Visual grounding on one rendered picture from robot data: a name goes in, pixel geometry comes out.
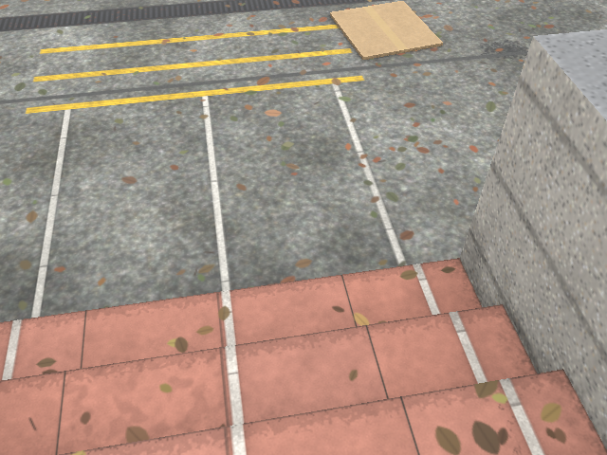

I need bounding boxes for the stairs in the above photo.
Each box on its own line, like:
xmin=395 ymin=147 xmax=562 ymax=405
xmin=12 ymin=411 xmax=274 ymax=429
xmin=0 ymin=258 xmax=607 ymax=455

